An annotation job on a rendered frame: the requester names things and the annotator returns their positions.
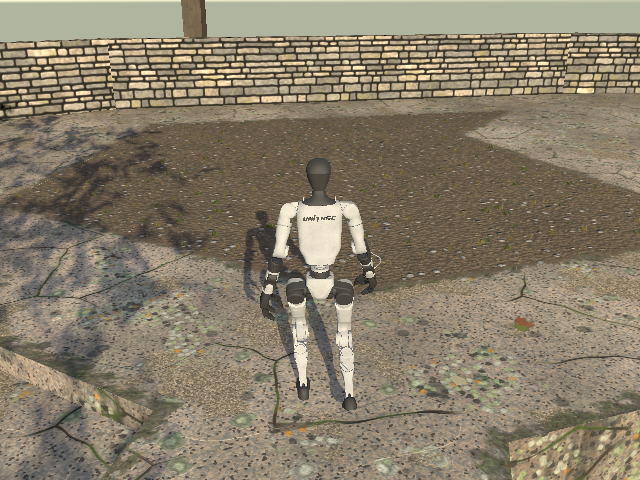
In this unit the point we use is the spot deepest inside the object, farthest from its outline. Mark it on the right robot forearm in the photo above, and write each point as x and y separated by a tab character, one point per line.
366	262

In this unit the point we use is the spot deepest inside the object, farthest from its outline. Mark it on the left robot upper arm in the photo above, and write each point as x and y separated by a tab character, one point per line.
287	212

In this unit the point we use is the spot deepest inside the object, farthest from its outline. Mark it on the right robot foot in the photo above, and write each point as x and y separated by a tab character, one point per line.
349	403

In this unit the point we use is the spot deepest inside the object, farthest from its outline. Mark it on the right robot hand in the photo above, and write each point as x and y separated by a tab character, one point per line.
363	280

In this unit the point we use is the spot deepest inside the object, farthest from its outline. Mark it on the left robot forearm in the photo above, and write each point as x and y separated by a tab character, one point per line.
272	273

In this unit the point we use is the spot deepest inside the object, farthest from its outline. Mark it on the left robot thigh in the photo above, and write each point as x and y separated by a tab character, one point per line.
296	297

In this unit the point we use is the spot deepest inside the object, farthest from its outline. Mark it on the left robot hand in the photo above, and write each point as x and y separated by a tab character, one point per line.
264	304

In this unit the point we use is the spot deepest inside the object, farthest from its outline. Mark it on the right robot upper arm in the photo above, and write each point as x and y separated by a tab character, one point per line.
350	211

